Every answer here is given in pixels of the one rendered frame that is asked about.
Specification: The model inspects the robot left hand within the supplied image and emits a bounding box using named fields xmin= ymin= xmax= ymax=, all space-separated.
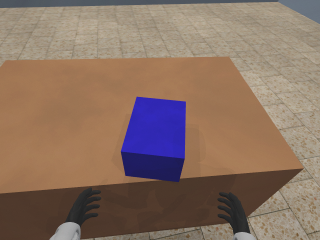
xmin=65 ymin=187 xmax=101 ymax=228

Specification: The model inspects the pedestal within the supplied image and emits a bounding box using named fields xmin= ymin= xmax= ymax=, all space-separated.
xmin=0 ymin=56 xmax=304 ymax=240

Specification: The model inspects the left robot forearm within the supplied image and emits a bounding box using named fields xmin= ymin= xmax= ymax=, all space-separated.
xmin=49 ymin=222 xmax=81 ymax=240

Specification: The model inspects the carton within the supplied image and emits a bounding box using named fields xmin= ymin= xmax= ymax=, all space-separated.
xmin=121 ymin=96 xmax=186 ymax=182

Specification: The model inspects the robot right hand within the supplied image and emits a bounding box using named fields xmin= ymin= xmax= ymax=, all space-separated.
xmin=217 ymin=192 xmax=251 ymax=235

